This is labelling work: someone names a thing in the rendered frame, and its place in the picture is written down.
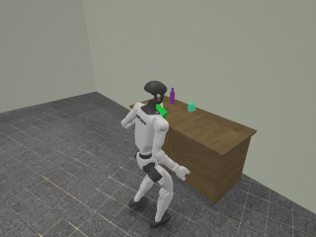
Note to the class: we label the robot right upper arm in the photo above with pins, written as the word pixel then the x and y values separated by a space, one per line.
pixel 161 127

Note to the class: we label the table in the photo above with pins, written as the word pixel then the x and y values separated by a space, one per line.
pixel 211 147

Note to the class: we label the robot right hand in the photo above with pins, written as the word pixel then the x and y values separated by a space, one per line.
pixel 183 171

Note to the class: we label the right robot forearm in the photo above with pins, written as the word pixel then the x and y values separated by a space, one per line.
pixel 163 159

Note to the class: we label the robot head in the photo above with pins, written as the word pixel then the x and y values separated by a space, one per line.
pixel 154 88

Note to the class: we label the robot left upper arm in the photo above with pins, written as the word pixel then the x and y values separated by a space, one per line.
pixel 126 123

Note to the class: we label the right robot shin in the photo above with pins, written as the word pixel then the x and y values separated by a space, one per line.
pixel 162 205

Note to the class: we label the sponge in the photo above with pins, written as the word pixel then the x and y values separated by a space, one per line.
pixel 161 110

